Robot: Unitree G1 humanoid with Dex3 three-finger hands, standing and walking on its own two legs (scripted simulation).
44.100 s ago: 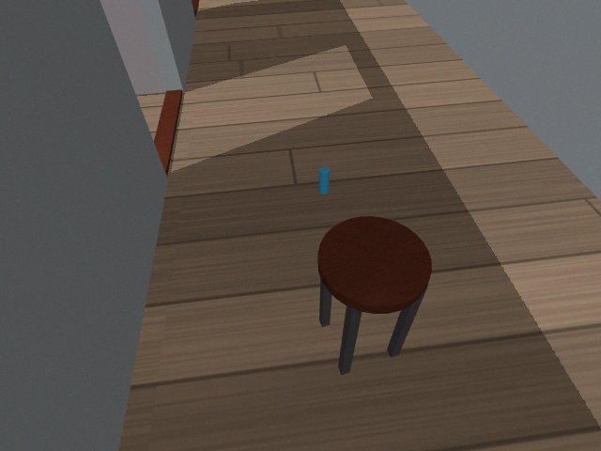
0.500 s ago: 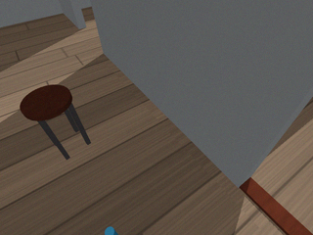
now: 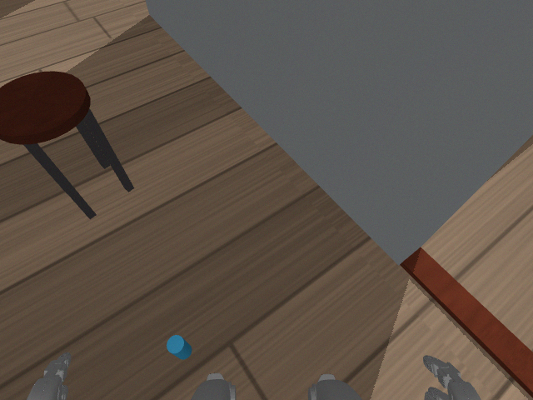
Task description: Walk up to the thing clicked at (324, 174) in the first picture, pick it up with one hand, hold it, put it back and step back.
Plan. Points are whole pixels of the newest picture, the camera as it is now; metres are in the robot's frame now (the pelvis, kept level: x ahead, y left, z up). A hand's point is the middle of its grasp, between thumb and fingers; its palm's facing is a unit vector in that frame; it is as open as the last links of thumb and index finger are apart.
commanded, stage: go down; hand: left
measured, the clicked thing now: (179, 347) +0.31 +0.27 -0.64
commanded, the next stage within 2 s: none
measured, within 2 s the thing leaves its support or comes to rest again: neither
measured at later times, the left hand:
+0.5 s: hand out of the picture +0.14 +0.32 -0.17, palm faces +0.18 -0.94 -0.28, open 17.5 cm
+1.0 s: hand (64, 390) +0.19 +0.40 -0.26, palm faces +0.26 -0.94 -0.21, open 17.3 cm
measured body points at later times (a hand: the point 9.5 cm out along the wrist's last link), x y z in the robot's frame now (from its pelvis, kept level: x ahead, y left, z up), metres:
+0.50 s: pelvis -0.02 +0.00 -0.07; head +0.10 +0.04 +0.36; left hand +0.13 +0.37 -0.15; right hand +0.18 -0.24 -0.15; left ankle +0.02 +0.13 -0.67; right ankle +0.01 -0.13 -0.67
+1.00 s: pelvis -0.06 +0.00 -0.21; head +0.13 +0.04 +0.19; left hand +0.17 +0.44 -0.25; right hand +0.14 -0.26 -0.32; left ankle +0.02 +0.13 -0.67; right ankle +0.00 -0.13 -0.67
